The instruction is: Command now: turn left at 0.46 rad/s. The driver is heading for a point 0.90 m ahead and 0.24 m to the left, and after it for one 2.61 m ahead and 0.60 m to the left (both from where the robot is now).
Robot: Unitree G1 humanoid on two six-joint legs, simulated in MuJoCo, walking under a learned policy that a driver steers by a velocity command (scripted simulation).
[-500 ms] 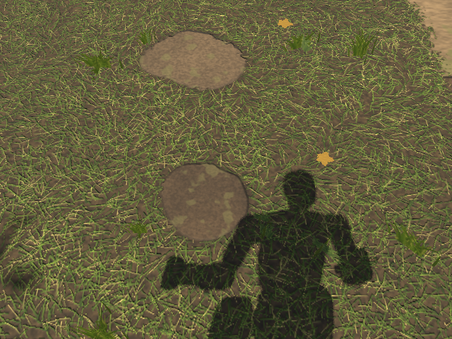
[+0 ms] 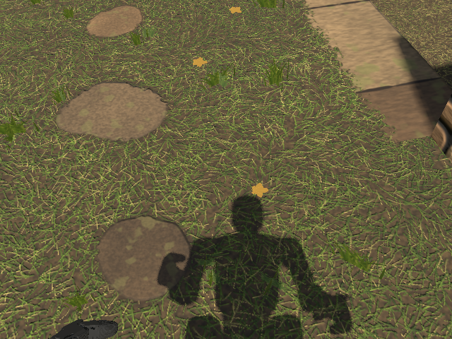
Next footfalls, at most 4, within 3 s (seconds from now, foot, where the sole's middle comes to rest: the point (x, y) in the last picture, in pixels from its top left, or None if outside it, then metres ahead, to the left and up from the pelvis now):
0.14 left None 0.01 0.12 -0.77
0.58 right None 0.47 0.04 -0.77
0.94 left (80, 319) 0.56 0.45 -0.77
1.36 right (137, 189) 1.04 0.33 -0.77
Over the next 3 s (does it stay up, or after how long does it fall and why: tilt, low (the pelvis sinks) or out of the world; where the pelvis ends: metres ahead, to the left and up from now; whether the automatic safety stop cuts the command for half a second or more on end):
stays up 2.28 0.66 0.00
